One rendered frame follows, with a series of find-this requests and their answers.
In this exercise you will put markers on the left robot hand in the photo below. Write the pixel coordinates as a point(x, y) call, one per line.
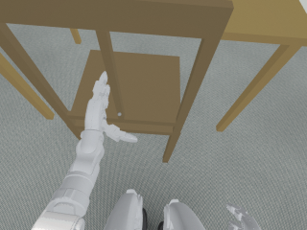
point(96, 112)

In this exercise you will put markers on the left robot shin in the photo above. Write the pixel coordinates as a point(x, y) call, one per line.
point(138, 224)

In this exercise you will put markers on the chair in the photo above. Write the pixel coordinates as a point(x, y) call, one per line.
point(144, 88)

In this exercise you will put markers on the left robot forearm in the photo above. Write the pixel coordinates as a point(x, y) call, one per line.
point(72, 197)

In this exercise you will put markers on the right robot hand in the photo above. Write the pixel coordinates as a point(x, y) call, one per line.
point(247, 222)

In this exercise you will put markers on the robot right thigh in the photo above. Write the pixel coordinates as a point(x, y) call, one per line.
point(178, 216)

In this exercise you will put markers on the table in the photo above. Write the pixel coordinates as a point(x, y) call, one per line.
point(282, 22)

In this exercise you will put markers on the left robot upper arm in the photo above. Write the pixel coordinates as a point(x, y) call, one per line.
point(60, 221)

